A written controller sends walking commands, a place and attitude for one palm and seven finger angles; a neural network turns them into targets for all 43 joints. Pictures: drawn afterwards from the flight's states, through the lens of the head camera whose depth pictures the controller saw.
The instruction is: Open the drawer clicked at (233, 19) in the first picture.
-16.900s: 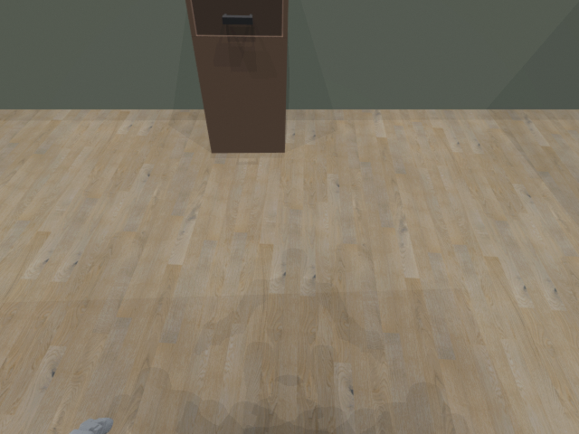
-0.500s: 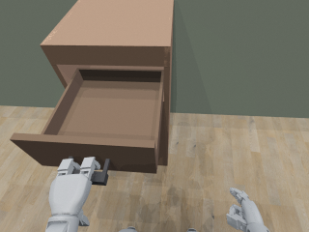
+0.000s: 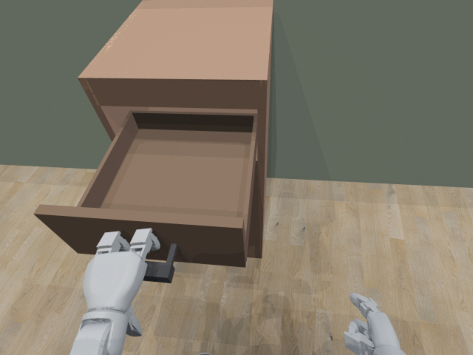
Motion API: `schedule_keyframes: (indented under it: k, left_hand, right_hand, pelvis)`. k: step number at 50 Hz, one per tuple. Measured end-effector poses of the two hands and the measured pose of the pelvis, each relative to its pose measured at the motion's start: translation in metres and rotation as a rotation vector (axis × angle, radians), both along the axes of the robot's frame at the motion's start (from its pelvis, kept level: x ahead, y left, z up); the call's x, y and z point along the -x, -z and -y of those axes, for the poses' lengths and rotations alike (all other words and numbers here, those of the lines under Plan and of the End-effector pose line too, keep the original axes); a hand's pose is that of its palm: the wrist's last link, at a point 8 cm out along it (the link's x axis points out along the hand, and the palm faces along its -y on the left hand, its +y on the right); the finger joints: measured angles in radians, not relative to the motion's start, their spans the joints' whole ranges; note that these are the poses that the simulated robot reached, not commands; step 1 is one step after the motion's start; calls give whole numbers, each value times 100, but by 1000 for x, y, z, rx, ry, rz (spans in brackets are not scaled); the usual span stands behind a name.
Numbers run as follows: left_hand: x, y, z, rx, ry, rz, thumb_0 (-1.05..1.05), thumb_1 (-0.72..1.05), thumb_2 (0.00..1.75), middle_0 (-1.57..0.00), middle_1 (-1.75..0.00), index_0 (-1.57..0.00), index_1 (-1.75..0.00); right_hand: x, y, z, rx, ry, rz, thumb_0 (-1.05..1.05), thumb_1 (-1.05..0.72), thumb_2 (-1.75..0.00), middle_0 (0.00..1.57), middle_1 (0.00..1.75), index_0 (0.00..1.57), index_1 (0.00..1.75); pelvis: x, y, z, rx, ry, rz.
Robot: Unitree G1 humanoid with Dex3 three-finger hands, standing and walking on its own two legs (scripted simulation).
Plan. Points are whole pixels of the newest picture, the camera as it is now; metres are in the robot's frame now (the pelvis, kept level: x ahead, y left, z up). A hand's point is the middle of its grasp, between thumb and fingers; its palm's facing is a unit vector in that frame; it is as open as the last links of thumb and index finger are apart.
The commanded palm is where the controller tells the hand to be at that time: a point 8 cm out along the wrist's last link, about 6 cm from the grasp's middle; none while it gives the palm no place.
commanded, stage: lift the hand off the handle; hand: left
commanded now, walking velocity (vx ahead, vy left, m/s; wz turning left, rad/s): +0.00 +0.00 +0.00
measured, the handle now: (142, 258) +0.28 +0.21 -0.01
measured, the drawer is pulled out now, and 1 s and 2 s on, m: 0.30 0.30 0.30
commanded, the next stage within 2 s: draw the hand back to the body in 1.04 s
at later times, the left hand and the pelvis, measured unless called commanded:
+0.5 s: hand (113, 264) +0.23 +0.21 +0.07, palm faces +0.08 -0.12 -0.99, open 13.6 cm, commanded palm +0.20 +0.21 +0.13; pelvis +0.02 +0.00 +0.02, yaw +0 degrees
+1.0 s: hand (99, 245) +0.23 +0.20 +0.14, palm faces +0.12 -0.13 -0.98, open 13.8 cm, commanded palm +0.20 +0.20 +0.19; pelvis +0.02 +0.00 +0.04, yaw +0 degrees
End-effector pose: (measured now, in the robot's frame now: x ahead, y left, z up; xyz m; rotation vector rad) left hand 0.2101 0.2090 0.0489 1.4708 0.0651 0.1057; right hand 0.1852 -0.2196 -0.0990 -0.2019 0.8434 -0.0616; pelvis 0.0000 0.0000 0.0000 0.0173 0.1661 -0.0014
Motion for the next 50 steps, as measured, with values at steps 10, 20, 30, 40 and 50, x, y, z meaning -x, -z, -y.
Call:
schedule_keyframes:
  k: [10,20,30,40,50]
  left_hand:
    - [-1,-28,-7,10,-18,2,0,-49,30,-32,-120,-37,-123]
    - [-1,-56,-5,24,9,26,0,-49,30,-32,-120,-37,-123]
    - [4,-90,-3,30,9,67,0,-49,30,-32,-120,-34,-121]
    - [3,-118,4,32,41,79,0,-49,30,-32,-120,-32,-121]
    - [8,-144,5,30,42,96,0,-49,30,-32,-120,-32,-120]
  right_hand:
    - [-13,-17,1,4,-13,25,2,-91,-90,20,30,20,30]
    - [-31,-30,-12,-23,-55,58,2,-91,-90,20,30,20,30]
    - [-44,-38,-28,-70,-103,73,2,-91,-90,20,30,20,30]
    - [-50,-46,-33,-97,-127,86,2,-91,-90,20,30,20,30]
    - [-50,-54,-28,-100,-130,96,2,-91,-90,20,30,20,30]
  pelvis:
    - [-6,-13,-1,0,-1,43]
    - [-13,-20,-3,1,0,73]
    - [-19,-27,-5,2,-1,104]
    - [-20,-34,-4,2,1,138]
    - [-17,-40,-2,3,-1,170]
